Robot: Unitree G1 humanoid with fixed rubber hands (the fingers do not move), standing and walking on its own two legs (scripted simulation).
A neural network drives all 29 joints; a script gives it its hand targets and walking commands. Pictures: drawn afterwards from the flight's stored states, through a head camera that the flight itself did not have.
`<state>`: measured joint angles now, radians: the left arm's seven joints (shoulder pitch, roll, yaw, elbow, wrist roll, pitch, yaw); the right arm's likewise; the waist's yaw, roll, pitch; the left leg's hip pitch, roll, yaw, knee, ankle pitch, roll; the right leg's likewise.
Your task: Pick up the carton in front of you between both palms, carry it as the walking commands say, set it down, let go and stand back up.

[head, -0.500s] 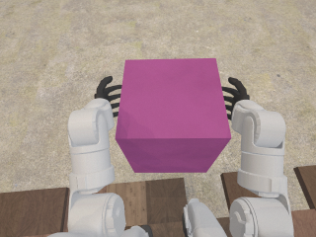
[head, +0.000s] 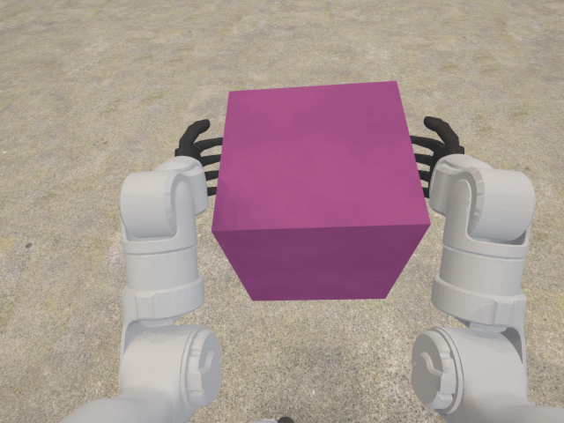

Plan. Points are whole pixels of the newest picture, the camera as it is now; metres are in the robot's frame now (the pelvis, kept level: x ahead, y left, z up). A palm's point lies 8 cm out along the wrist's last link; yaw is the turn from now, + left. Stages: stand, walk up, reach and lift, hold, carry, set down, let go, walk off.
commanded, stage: carry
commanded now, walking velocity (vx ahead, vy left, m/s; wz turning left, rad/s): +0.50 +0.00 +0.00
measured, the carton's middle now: (314, 205) +0.39 +0.04 +0.11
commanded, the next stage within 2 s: none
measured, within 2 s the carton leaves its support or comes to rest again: neither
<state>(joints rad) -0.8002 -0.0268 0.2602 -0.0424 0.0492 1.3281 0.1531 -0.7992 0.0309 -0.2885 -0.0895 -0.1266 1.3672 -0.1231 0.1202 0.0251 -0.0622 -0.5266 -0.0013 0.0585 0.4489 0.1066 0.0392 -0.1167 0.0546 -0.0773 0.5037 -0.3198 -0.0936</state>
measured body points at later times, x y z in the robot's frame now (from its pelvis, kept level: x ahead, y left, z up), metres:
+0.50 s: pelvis +0.31 +0.02 -0.04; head +0.33 +0.03 +0.41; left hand +0.68 +0.15 +0.07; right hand +0.67 -0.15 +0.07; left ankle +0.15 +0.07 -0.76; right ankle +0.48 -0.08 -0.73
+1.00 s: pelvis +0.63 +0.02 -0.02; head +0.61 +0.01 +0.43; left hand +0.91 +0.18 +0.08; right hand +0.92 -0.12 +0.08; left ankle +0.77 +0.16 -0.73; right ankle +0.50 -0.06 -0.76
